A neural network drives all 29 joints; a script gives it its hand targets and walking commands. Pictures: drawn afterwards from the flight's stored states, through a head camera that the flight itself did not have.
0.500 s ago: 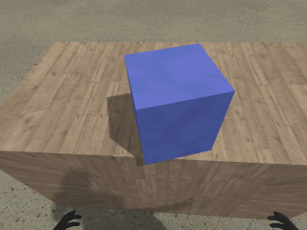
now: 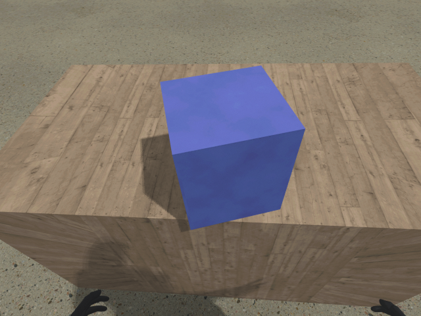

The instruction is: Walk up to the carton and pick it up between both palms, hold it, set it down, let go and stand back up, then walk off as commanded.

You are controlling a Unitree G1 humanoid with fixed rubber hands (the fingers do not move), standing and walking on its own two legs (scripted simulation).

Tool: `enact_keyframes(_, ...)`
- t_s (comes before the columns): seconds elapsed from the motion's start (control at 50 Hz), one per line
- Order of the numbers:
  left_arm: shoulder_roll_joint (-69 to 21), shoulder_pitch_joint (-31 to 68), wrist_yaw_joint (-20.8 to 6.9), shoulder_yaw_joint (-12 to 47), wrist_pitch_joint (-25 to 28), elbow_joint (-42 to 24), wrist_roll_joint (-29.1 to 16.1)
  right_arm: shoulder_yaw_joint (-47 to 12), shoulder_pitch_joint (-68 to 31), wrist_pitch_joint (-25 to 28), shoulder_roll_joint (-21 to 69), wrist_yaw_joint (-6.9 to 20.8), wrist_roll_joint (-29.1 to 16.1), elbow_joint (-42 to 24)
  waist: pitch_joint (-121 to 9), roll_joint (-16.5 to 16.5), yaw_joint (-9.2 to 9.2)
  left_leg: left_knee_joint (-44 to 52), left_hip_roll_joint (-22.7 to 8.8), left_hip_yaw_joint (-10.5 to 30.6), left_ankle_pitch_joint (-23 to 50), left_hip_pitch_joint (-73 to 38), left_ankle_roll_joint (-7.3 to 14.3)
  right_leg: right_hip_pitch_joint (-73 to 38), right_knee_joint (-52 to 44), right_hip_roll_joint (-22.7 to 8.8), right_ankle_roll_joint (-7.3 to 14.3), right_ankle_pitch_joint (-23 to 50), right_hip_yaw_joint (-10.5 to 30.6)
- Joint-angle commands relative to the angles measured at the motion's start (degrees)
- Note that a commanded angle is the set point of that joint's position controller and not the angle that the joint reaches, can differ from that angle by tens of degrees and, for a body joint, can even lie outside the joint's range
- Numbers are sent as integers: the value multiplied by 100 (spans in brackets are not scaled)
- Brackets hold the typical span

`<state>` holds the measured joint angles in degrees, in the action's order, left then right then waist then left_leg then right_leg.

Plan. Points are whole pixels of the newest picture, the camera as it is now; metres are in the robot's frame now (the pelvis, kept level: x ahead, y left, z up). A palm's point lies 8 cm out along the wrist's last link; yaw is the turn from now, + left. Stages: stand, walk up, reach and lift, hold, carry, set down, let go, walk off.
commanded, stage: walk up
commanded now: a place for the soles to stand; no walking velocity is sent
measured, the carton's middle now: (224, 150) +0.43 +0.01 +0.07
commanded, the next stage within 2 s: none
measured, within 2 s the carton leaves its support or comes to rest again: neither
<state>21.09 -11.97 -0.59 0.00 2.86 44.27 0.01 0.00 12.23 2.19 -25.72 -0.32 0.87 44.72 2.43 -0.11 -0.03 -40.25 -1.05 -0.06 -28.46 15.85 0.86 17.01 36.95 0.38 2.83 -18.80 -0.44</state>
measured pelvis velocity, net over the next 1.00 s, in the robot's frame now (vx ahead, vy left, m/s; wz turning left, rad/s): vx -0.02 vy -0.02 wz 0.02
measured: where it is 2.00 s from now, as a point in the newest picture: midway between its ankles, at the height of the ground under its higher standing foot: outside the picture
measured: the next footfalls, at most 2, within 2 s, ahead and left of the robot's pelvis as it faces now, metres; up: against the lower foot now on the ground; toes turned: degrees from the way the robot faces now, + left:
right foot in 0.44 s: +0.08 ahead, -0.14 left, +0.00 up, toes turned -1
left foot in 0.98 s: +0.04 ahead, +0.09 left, +0.00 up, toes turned +2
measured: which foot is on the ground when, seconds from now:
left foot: down 0.00-0.46, up 0.48-0.96, down 0.98-1.00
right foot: down 0.00-0.16, up 0.18-0.42, down 0.44-0.98, up 1.00-1.00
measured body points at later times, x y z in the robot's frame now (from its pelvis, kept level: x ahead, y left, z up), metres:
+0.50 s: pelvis +0.00 -0.05 +0.00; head +0.03 -0.06 +0.44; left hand +0.12 +0.26 -0.10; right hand +0.07 -0.38 -0.11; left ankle -0.01 +0.13 -0.71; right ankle +0.04 -0.14 -0.73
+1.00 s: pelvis -0.02 -0.02 +0.00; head -0.01 -0.03 +0.45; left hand +0.08 +0.30 -0.09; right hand +0.06 -0.35 -0.11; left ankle +0.00 +0.09 -0.73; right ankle +0.04 -0.14 -0.72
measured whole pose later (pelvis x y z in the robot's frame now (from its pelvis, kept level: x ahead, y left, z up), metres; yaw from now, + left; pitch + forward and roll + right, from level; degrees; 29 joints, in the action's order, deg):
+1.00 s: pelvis -0.02 -0.02 +0.00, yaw +1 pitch -3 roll -1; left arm 23.6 -13.7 0.1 0.0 2.1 45.2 0.0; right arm 0.0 15.3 0.2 -26.1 0.5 2.2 48.2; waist 4.1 2.2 0.0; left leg -32.9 -0.5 -0.4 -17.9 13.6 1.7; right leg 17.8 33.2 0.2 2.7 -14.4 -1.8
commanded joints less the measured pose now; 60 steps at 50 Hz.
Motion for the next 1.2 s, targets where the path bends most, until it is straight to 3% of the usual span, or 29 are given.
enact_keyframes(0.0, 1558, -310, 17, -624, 55, -123, 171, 408, 97, 159, -785, -11, -8, -196, -259, -1007, -109, -13, 38, -130, 24, 861, 203, -1268, -1471, -1443, 954, 2125, 1844)
enact_keyframes(0.06, 1365, 411, -53, -469, -77, -383, 97, 501, 805, 247, -793, -2, 57, 164, -528, -755, 276, 1465, 292, -438, 1488, -849, 221, -17, -802, -957, 600, 1210, 1029)
enact_keyframes(0.08, 1173, 638, -91, -421, -83, -469, 44, 537, 955, 278, -1051, -35, 85, 237, -498, -232, 369, 1627, -46, 19, 1572, -1515, 217, 793, -197, -659, 367, 738, 721)
enact_keyframes(0.1, 887, 465, -100, -373, -111, -495, 60, 649, 1036, 302, -1378, -67, 169, 189, -488, 560, 377, 2259, -1074, 1674, 965, -1998, 569, 1634, 944, -59, 49, -332, 355)
enact_keyframes(0.12, 1059, 488, -41, -365, -153, -454, 93, 717, 1021, 310, -1602, -102, 151, 134, 57, 544, 365, 2552, -1949, 2770, 975, -1785, 888, 2334, 1515, 280, -125, -1185, 317)
enact_keyframes(0.14, 1358, 357, -10, -494, -201, -451, 95, 716, 956, 327, -1740, -111, 80, -2, 336, 272, 281, 2697, -2320, 2966, 621, -1241, 1225, 2346, 1903, 87, -119, -1344, 687)
enact_keyframes(0.18, 1472, 227, -73, -577, -234, -213, 82, 614, 377, 343, -1580, -101, 52, -40, 1106, 266, 71, 3007, -2058, 2394, -258, 148, 1354, 1778, 2013, -164, -97, -808, 810)
enact_keyframes(0.24, 1388, -25, -186, -646, -211, -160, 128, 631, 445, 333, -1462, -62, 68, -210, 810, 506, 31, 2544, -1461, 1483, 1438, -13, 1203, 1183, 1929, -79, -267, -477, 609)
enact_keyframes(0.28, 1192, -77, -187, -583, -171, -191, 72, 574, 439, 318, -1351, -18, 60, -306, 567, 1166, 73, 2155, -1190, 716, 2296, -238, 1109, 968, 1273, -170, -229, -449, 201)
enact_keyframes(0.34, 1104, -208, -181, -543, -45, -242, 86, 598, 328, 183, -1403, 50, 47, -398, 101, 1337, 37, 1237, -964, 308, 2639, -400, 1006, 227, -92, -9, -242, -328, -361)
enact_keyframes(0.38, 1252, -1069, -29, -656, 57, 190, 81, 501, 106, 43, -1127, 63, -31, -479, -581, 658, -418, -285, -680, -57, 3052, -501, 720, -779, -1379, 156, -134, 699, -384)
enact_keyframes(0.4, 1543, -1057, 63, -663, 108, 239, 159, 413, 307, 8, -789, 28, -117, -494, -785, -380, -383, -1042, -439, -158, 2048, 325, 433, -1692, -1257, -263, -76, 1750, 424)
enact_keyframes(0.42, 1817, -1143, 111, -728, 165, 140, 175, 220, 523, 8, -412, 14, -130, -579, -924, -1446, -331, -1752, 128, -83, -210, 1437, 90, -2162, -1588, -1441, 191, 2198, 2413)
enact_keyframes(0.44, 1933, -636, 130, -727, 151, -7, 187, 250, 493, -103, -644, -66, -99, -336, -581, -646, -205, -1694, 58, 583, -325, 1429, 64, -1298, -1971, -1981, 458, 1059, 3138)
enact_keyframes(0.48, 1942, -536, 113, -695, 106, 20, 107, 422, 302, -128, -1153, -72, -99, -244, 33, -477, -216, -1817, -8, 601, -349, 1535, 228, -829, -2088, -1761, 568, 368, 2858)
enact_keyframes(0.54, 1419, -531, 149, -516, 145, 58, 42, 403, 583, -142, -893, 49, -26, 62, -231, -946, -1, -1179, -125, 309, 554, 1451, 134, -1378, -1767, -1144, -29, 2763, 1569)
enact_keyframes(0.58, 1363, -686, 170, -514, 168, 43, 33, 391, 552, -193, -785, 41, 17, 62, -600, -681, -85, -1048, -112, 374, 673, 1158, -3, -1782, -1520, -1258, 215, 3633, 1429)
enact_keyframes(0.62, 1470, -833, 242, -529, 177, 104, -59, 406, 391, -267, -846, 32, -18, 65, -546, -354, -203, -1036, 34, 423, 802, 1204, 71, -1953, -1496, -1338, -77, 4415, 1476)
enact_keyframes(0.8, 1713, -126, 158, -574, 80, -108, 98, 427, 322, -310, -804, 149, 54, 183, -23, -682, -76, 7, -131, 273, 698, 548, 63, -276, -2430, -1339, 608, -1162, 1624)
enact_keyframes(0.84, 1652, -73, 116, -544, 51, -90, 118, 418, 392, -234, -754, 124, 87, 154, -133, -646, -57, 514, -162, 181, 394, 229, 95, -44, -2214, -1486, 862, -1002, 1661)
enact_keyframes(0.9, 1384, 206, 68, -386, -34, -98, 81, 533, 775, -94, -818, 85, 139, 481, -132, -356, 254, 2045, -24, 84, 916, -904, 230, 663, -1418, -1026, 395, -1291, 962)
enact_keyframes(0.92, 1249, 147, 50, -345, -77, -173, 57, 563, 891, -67, -1037, 58, 182, 452, -161, 79, 232, 2307, -483, 826, 299, -1027, 328, 880, -778, -779, 173, -1323, 715)
enact_keyframes(0.94, 1046, -118, 19, -298, -82, -193, -18, 623, 597, -82, -1428, 25, 281, 332, 227, 941, 107, 2965, -1307, 2399, -1107, -752, 674, 1578, 212, -160, -89, -1264, 271)
enact_keyframes(0.96, 1282, -85, 47, -361, -115, -153, 28, 624, 277, -77, -1488, 22, 139, 230, 601, 750, 59, 3342, -1717, 2698, -1792, -56, 850, 1337, 906, 158, -227, -955, 143)
enact_keyframes(1.02, 1484, -388, 29, -480, -84, 162, 12, 514, -230, 2, -1181, 71, 133, 24, 832, 457, -129, 3100, -1304, 1745, -695, 572, 996, 457, 1126, 29, -230, -519, 373)
enact_keyframes(1.04, 1517, -385, 22, -471, -30, 132, 15, 521, -113, -12, -1158, 120, 134, -64, 579, 950, -37, 2936, -1031, 1356, -587, 142, 916, 664, 1075, -90, -191, -641, 183)
enact_keyframes(1.08, 1394, -250, 21, -509, -42, 125, 72, 551, 190, -43, -1220, 161, 127, -7, 594, 898, 157, 2726, -918, 1399, -534, -333, 856, 808, 678, 27, -251, -805, 87)
enact_keyframes(1.14, 1361, -148, 84, -459, 57, 32, 113, 633, 733, -61, -1329, 192, 94, 62, 378, 1004, 334, 2133, -1239, 1548, 1197, -974, 1194, 1103, 353, -99, -252, -991, -8)
enact_keyframes(1.18, 1268, -256, 96, -470, 128, 84, 88, 607, 602, -98, -1258, 213, 70, -75, 39, 855, 196, 1869, -1055, 1184, 1723, -873, 1126, 621, 2, -25, -183, -415, -295)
